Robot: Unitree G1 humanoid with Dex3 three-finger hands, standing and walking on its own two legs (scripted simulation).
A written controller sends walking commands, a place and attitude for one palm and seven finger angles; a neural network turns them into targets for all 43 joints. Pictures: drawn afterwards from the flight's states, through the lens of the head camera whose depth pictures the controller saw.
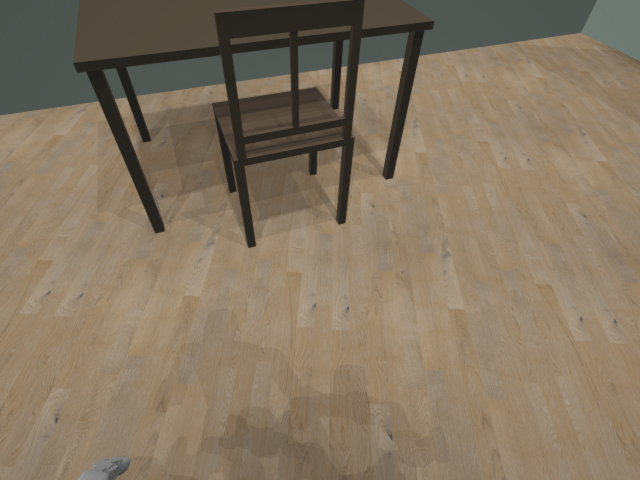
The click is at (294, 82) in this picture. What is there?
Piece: chair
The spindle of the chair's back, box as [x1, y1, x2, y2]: [289, 31, 298, 127]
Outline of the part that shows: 297,31 289,32 291,108 293,127 298,126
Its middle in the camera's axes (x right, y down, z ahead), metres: -0.08 -0.48 +1.18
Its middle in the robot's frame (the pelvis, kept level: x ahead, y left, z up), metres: +1.20 +0.14 -0.08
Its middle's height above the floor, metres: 0.68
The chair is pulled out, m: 0.00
